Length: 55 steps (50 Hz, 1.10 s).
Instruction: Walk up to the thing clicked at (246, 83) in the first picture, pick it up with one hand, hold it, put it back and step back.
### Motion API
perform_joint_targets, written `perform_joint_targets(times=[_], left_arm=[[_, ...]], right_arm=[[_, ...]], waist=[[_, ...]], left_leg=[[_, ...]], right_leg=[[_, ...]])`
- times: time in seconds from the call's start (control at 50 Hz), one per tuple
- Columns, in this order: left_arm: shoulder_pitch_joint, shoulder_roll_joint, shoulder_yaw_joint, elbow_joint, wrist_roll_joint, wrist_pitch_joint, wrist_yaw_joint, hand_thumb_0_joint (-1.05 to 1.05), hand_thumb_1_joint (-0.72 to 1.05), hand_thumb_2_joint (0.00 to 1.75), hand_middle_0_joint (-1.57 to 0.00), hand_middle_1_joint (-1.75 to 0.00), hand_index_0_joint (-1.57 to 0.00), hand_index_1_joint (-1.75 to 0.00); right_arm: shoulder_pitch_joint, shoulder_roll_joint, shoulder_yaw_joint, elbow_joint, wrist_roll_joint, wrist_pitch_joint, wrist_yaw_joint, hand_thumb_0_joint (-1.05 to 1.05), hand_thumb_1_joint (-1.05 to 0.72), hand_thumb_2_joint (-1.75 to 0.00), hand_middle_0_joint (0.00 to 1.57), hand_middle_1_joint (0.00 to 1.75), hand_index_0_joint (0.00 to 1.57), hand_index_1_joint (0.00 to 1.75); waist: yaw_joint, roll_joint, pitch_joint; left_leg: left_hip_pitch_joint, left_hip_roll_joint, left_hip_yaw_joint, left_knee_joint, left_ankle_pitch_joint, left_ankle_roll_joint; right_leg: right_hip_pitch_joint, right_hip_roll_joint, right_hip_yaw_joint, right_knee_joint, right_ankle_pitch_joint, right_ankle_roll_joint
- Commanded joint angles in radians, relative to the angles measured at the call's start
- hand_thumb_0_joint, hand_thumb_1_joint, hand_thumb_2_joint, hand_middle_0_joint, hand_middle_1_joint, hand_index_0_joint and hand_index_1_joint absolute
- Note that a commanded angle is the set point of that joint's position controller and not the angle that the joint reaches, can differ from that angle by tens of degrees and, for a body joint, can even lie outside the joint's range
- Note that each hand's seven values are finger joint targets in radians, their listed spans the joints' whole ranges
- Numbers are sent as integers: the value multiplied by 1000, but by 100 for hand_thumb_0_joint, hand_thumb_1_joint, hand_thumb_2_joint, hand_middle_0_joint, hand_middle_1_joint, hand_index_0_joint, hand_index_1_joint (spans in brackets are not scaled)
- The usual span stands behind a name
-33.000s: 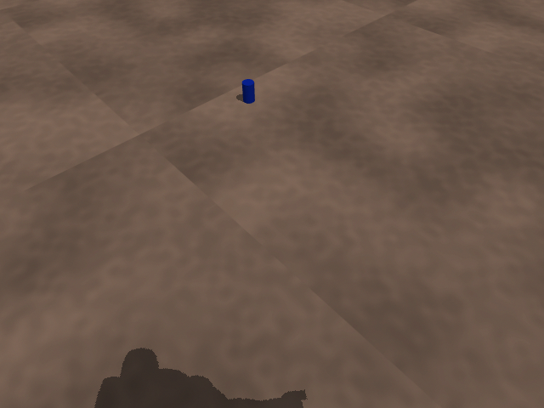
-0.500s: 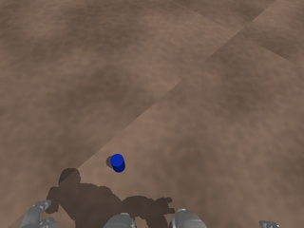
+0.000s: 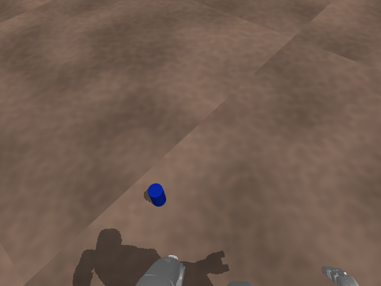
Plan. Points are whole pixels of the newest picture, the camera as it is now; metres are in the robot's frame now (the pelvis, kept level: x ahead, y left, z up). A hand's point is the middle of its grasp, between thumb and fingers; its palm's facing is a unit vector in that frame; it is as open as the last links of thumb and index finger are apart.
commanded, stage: step back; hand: left
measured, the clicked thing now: (157, 195) +0.58 +0.23 -0.70
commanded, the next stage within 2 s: none
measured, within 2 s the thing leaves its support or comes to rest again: neither
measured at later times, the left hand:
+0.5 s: hand out of the picture -0.06 +0.29 -0.15, palm faces +0.06 -0.93 -0.36, open 7.4 cm
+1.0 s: hand out of the picture -0.19 +0.29 -0.15, palm faces +0.07 -0.91 -0.41, open 7.4 cm
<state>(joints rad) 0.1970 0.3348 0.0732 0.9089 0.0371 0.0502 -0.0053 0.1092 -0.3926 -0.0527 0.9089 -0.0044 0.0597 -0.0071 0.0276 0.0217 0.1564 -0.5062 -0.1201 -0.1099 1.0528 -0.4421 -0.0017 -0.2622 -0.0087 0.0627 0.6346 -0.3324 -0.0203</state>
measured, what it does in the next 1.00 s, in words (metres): walks backwards: left foot, then right foot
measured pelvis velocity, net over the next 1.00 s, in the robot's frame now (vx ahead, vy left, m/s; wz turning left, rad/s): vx -0.32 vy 0.00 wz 0.08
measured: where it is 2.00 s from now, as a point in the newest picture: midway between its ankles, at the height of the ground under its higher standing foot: outside the picture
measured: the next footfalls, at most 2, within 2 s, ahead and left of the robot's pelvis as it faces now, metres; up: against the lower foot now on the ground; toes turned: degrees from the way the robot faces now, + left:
left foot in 0.22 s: -0.06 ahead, +0.13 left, +0.00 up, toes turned +2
right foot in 0.64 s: -0.19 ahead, -0.14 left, +0.00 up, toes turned +4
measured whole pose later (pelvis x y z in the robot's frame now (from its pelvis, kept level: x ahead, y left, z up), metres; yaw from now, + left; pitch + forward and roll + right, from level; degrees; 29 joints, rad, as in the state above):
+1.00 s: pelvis -0.32 +0.00 -0.02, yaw +5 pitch -3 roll +3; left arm 0.08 0.41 0.08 0.76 0.03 0.07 0.02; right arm 0.20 -0.36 -0.05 0.90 -0.03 0.03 -0.02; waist 0.01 -0.08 0.21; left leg -0.24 -0.09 -0.02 0.65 -0.37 0.02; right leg -0.44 -0.08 0.05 0.76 -0.28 0.01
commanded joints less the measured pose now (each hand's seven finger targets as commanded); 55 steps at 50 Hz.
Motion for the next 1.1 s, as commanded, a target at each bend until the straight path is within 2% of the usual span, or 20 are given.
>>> perform_joint_targets(times=[0.0,0.1,0.18,0.22,0.24,0.26,0.34,0.48,0.56,0.62,0.64,0.66,0.68,0.74,0.82,0.9,0.94,0.98,1.0,1.08], left_arm=[[-165,264,78,-172,3,-44,28,0,90,90,-20,-30,-20,-30],[-21,245,73,-170,-1,-33,43,0,90,90,-20,-30,-20,-30],[-74,273,60,-194,-23,-10,34,0,90,90,-20,-30,-20,-30],[-64,231,48,-216,-30,1,28,0,90,90,-20,-30,-20,-30],[-74,197,41,-220,-37,0,32,0,90,90,-20,-30,-20,-30],[-148,232,60,-228,-22,-1,48,0,90,90,-20,-30,-20,-30],[-35,234,62,-163,-37,-1,39,0,90,90,-20,-30,-20,-30],[-27,216,58,-169,-21,-19,30,0,90,90,-20,-30,-20,-30],[42,210,58,-131,-19,-29,22,0,90,90,-20,-30,-20,-30],[134,255,71,-82,0,-37,17,0,90,90,-20,-30,-20,-30],[122,319,90,-98,12,-40,15,0,90,90,-20,-30,-20,-30],[21,420,109,-136,8,-31,13,0,90,90,-20,-30,-20,-30],[-72,431,108,-175,11,-36,21,0,90,90,-20,-30,-20,-30],[-176,286,75,-196,5,-39,30,0,90,90,-20,-30,-20,-30],[-62,273,71,-194,17,-28,33,0,90,90,-20,-30,-20,-30],[-75,271,68,-210,-1,-8,41,0,90,90,-20,-30,-20,-30],[-67,228,47,-227,-16,14,32,0,90,90,-20,-30,-20,-30],[-57,216,43,-232,-22,18,40,0,90,90,-20,-30,-20,-30],[-118,249,55,-231,-11,18,50,0,90,90,-20,-30,-20,-30],[-29,255,66,-175,-27,19,29,0,90,90,-20,-30,-20,-30]], right_arm=[[82,-181,-43,-51,5,-32,-20,0,-90,-90,20,30,20,30],[38,-162,-31,-94,-2,-49,-30,0,-90,-90,20,30,20,30],[152,-159,-47,-49,-15,-59,-24,0,-90,-90,20,30,20,30],[143,-239,-75,-55,-33,-62,-22,0,-90,-90,20,30,20,30],[101,-314,-84,-74,-42,-58,-16,0,-90,-90,20,30,20,30],[91,-375,-95,-92,-38,-58,-12,0,-90,-90,20,30,20,30],[-41,-221,-53,-121,-36,-63,-26,0,-90,-90,20,30,20,30],[44,-218,-65,-133,-24,-58,-28,0,-90,-90,20,30,20,30],[5,-244,-70,-156,-25,-38,-17,0,-90,-90,20,30,20,30],[-45,-227,-65,-170,-6,-21,-13,0,-90,-90,20,30,20,30],[-36,-186,-52,-187,0,-21,-11,0,-90,-90,20,30,20,30],[-70,-169,-56,-193,0,-21,-26,0,-90,-90,20,30,20,30],[-46,-213,-71,-176,-3,-17,-31,0,-90,-90,20,30,20,30],[47,-194,-61,-111,8,-27,-17,0,-90,-90,20,30,20,30],[43,-162,-38,-127,2,-44,-27,0,-90,-90,20,30,20,30],[128,-146,-42,-107,-17,-64,-29,0,-90,-90,20,30,20,30],[160,-179,-63,-83,-33,-70,-32,0,-90,-90,20,30,20,30],[69,-356,-92,-118,-43,-62,-23,0,-90,-90,20,30,20,30],[78,-387,-98,-126,-40,-66,-26,0,-90,-90,20,30,20,30],[-20,-235,-58,-139,-35,-74,-42,0,-90,-90,20,30,20,30]], waist=[[-48,-170,-129],[30,-210,-223],[-32,-207,-264],[-27,-21,-262],[-27,191,-219],[-97,233,-200],[12,87,-152],[-57,134,-206],[-42,189,-263],[9,92,-281],[4,-121,-237],[36,-299,-163],[10,-315,-94],[-60,-162,-94],[8,-210,-135],[-18,-244,-239],[-17,-130,-248],[-8,151,-220],[-71,210,-191],[21,89,-166]], left_leg=[[36,-36,-41,170,15,-16],[-27,64,10,-175,-100,-28],[234,86,106,-625,185,6],[395,245,-124,-656,468,59],[411,422,-352,-700,589,155],[253,512,-440,-715,598,287],[313,329,-110,-625,673,183],[473,381,-112,-566,659,265],[402,352,-93,-531,530,218],[184,275,-46,-436,317,111],[-1,144,3,-285,103,44],[9,23,28,-50,-149,-4],[82,72,-52,95,-158,-11],[81,-10,-38,147,-25,1],[18,13,24,-59,-67,-17],[127,108,79,-556,60,4],[324,142,6,-717,385,19],[339,471,-362,-676,641,213],[191,559,-489,-717,587,307],[275,357,-122,-607,686,207]], right_leg=[[-17,-173,134,-237,379,-157],[332,-245,161,-113,614,-205],[216,-194,94,27,595,-138],[-43,-79,44,126,265,-47],[-228,88,-23,281,-198,-9],[-178,102,95,444,-353,4],[-267,121,153,638,-166,-6],[-212,57,64,344,-185,61],[-41,30,-21,7,-85,37],[151,-16,51,-207,100,-33],[154,-181,321,-243,67,-96],[-87,-373,478,-336,39,-264],[-258,-423,535,-371,42,-297],[-158,-207,158,-233,299,-188],[67,-170,130,-162,387,-166],[255,-199,119,17,564,-141],[61,-120,74,150,380,-71],[-245,85,39,415,-286,0],[-182,68,117,533,-336,10],[-246,108,157,696,-163,8]])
